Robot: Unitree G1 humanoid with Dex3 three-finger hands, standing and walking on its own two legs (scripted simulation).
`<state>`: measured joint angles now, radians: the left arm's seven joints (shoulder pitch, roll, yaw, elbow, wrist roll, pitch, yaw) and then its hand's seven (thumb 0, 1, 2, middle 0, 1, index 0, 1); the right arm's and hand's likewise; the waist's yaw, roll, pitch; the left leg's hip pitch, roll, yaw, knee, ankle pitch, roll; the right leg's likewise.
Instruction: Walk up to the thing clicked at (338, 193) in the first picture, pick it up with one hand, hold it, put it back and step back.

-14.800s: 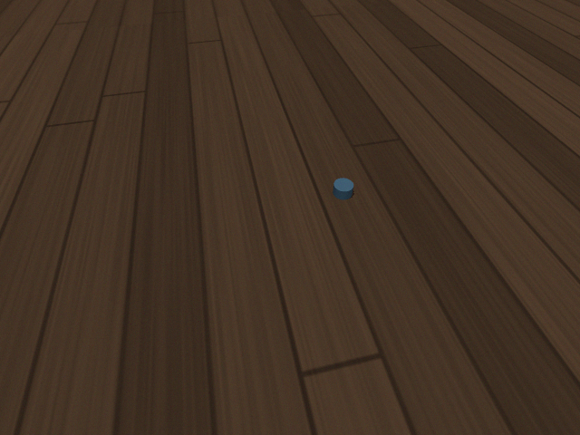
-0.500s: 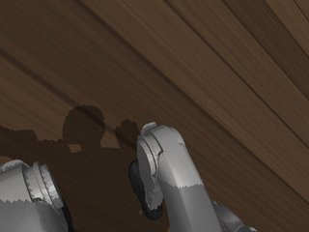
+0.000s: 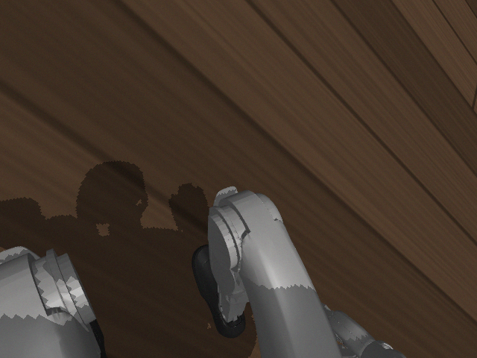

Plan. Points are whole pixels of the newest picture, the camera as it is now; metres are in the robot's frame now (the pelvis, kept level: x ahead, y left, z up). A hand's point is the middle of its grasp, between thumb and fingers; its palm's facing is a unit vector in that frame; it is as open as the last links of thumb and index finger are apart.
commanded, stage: rest palm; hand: left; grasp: from above
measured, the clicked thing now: out of the picture +0.44 +0.35 -0.27
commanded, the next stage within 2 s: close in 0.10 s
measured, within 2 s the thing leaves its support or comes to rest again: leaves its support in 1.92 s
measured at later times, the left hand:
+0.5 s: hand out of the picture +0.43 +0.34 -0.24, palm faces -0.42 -0.17 -0.89, open 13.3 cm
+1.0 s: hand out of the picture +0.43 +0.34 -0.24, palm faces -0.43 -0.16 -0.89, open 11.6 cm
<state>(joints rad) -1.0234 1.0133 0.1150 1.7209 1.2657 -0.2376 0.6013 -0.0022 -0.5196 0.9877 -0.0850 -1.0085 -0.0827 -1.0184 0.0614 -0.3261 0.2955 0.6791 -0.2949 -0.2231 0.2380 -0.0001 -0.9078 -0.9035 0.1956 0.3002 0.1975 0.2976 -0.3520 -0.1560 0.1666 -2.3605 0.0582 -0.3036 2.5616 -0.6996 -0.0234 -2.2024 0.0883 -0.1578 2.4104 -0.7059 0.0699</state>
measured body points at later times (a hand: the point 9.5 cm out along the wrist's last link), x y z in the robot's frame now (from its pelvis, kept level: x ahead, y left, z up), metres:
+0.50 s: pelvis +0.00 +0.00 +0.00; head +0.27 +0.13 +0.33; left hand +0.45 +0.35 -0.19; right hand +0.07 -0.25 -0.06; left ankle +0.06 +0.14 -0.26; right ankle +0.11 -0.12 -0.26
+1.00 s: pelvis +0.00 +0.00 +0.00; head +0.27 +0.14 +0.33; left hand +0.45 +0.35 -0.19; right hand +0.08 -0.25 -0.06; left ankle +0.06 +0.14 -0.26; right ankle +0.11 -0.12 -0.26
